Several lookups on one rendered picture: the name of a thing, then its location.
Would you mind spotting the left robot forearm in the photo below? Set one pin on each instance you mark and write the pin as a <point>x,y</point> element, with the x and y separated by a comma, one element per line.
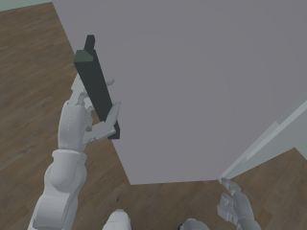
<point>63,180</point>

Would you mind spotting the robot thigh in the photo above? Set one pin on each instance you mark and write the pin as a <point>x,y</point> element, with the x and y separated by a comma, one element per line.
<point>193,225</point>
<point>118,220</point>

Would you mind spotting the left robot hand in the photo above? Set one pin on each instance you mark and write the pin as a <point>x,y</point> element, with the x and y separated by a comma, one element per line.
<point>75,117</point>

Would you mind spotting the right robot forearm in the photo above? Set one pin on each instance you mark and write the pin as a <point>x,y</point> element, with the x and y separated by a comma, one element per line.
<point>247,224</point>

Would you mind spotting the robot right thigh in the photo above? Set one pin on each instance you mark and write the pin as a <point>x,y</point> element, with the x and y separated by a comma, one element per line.
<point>193,225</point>

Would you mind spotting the right robot hand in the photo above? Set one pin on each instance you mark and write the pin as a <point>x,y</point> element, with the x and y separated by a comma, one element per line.
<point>238,207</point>

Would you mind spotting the robot left thigh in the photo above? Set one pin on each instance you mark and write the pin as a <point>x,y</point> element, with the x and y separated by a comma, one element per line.
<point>118,220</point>

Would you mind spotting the fridge door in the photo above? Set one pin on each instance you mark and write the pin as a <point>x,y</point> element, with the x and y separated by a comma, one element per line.
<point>199,81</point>

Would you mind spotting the handle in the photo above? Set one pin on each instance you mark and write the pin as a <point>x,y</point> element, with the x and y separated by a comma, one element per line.
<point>88,66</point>

